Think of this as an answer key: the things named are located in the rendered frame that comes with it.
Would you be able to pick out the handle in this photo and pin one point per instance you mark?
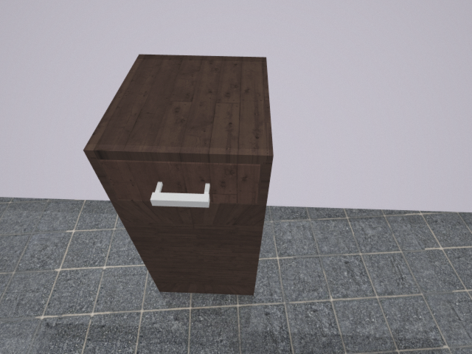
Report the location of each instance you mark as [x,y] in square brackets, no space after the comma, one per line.
[167,199]

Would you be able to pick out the cabinet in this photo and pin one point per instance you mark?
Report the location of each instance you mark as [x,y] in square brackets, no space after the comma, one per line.
[191,108]

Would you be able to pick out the drawer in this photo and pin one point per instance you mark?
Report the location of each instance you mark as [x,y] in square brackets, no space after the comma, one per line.
[229,183]

